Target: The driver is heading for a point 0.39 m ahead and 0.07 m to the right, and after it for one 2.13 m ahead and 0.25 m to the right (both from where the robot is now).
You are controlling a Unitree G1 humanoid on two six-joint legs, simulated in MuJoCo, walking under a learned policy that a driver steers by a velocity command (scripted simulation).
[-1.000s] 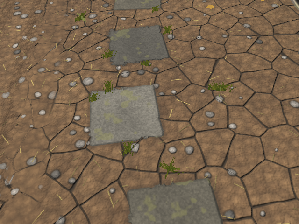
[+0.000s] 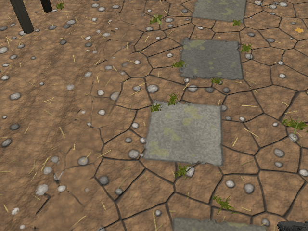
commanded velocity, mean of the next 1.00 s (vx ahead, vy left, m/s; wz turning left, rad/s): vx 0.28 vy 0.00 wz -0.31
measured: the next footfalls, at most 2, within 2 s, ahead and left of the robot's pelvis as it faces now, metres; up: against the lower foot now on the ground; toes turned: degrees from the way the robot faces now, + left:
left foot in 0.06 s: +0.13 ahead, +0.13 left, +0.00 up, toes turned -5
right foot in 0.54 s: +0.40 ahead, -0.17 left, +0.00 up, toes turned -20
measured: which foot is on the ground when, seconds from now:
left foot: up 0.00-0.04, down 0.06-0.54, up 0.56-1.00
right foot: down 0.00-0.06, up 0.08-0.52, down 0.54-1.00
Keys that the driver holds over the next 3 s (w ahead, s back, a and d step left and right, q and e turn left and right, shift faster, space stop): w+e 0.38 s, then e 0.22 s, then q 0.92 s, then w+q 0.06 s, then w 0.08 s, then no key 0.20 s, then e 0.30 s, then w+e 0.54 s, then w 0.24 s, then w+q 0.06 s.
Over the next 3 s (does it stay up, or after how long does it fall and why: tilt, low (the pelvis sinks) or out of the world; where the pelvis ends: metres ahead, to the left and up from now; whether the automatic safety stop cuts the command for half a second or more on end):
stays up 0.81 -0.10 0.00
